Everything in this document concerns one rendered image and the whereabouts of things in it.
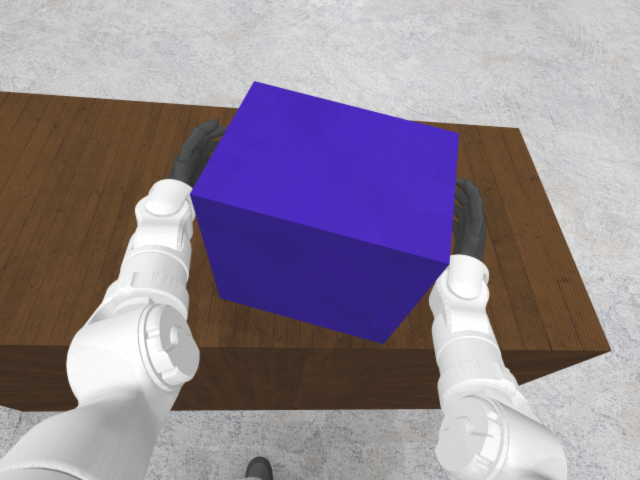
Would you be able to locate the left robot foot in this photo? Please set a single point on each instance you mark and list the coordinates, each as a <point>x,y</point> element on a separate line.
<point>259,467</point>

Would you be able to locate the robot right hand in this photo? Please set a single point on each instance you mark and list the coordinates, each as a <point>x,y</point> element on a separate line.
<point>470,232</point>

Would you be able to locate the left robot forearm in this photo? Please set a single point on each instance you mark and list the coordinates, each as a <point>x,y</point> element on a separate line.
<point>156,265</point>

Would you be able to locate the left robot upper arm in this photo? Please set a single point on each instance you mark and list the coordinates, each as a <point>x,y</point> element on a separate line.
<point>126,372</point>

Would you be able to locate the right robot forearm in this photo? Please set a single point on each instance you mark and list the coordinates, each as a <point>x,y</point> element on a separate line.
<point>466,350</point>

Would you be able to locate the robot left hand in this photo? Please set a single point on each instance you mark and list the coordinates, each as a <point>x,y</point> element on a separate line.
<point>195,152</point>

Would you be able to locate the right robot upper arm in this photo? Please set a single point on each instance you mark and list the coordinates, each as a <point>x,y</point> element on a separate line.
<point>481,438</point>

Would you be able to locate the pedestal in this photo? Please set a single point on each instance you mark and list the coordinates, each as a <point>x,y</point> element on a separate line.
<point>72,170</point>

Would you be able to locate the carton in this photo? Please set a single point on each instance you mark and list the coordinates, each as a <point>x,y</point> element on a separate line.
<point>327,213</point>

